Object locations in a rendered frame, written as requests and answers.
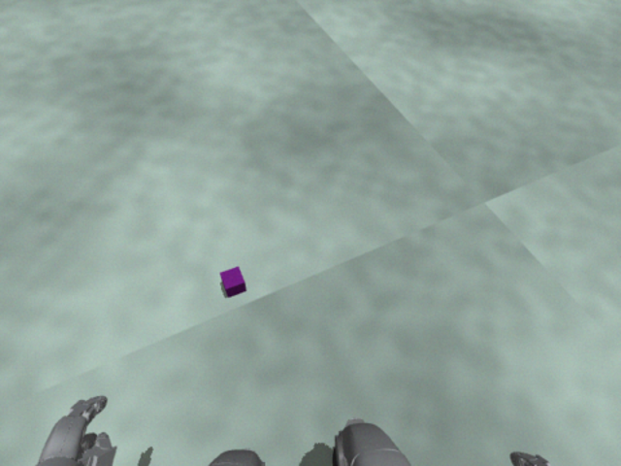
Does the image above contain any left robot hand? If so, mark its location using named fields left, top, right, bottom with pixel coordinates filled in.
left=38, top=396, right=117, bottom=466

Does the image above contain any cube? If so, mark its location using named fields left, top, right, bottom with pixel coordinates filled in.
left=220, top=266, right=246, bottom=298

